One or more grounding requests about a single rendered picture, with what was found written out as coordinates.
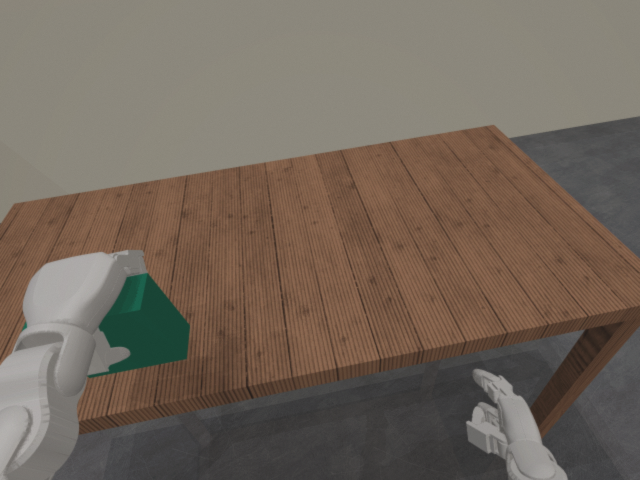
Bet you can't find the robot left hand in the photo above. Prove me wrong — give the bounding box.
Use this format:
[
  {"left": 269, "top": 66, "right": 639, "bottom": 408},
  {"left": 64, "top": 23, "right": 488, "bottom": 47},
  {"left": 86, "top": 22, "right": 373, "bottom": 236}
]
[{"left": 23, "top": 250, "right": 148, "bottom": 376}]

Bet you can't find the robot left forearm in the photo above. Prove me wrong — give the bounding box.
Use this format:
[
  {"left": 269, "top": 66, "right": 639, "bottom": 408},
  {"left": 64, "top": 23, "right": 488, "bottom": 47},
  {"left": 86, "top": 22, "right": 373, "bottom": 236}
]
[{"left": 0, "top": 322, "right": 96, "bottom": 480}]

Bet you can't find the table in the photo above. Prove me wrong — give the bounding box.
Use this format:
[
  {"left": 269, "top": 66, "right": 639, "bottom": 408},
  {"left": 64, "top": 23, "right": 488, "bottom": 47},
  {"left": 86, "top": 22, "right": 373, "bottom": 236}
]
[{"left": 0, "top": 125, "right": 640, "bottom": 439}]

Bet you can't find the sponge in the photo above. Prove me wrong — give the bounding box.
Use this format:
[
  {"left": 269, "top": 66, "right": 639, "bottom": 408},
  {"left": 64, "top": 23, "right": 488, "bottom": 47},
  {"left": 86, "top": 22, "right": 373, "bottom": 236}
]
[{"left": 22, "top": 273, "right": 190, "bottom": 378}]

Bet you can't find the robot right hand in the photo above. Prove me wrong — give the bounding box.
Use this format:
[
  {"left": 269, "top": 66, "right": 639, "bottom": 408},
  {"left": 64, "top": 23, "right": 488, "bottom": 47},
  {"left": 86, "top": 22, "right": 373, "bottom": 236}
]
[{"left": 466, "top": 369, "right": 543, "bottom": 460}]

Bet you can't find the robot right forearm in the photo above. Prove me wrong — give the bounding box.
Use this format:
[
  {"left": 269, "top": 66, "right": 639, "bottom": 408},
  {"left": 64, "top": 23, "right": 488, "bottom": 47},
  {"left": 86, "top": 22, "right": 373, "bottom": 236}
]
[{"left": 505, "top": 440, "right": 568, "bottom": 480}]

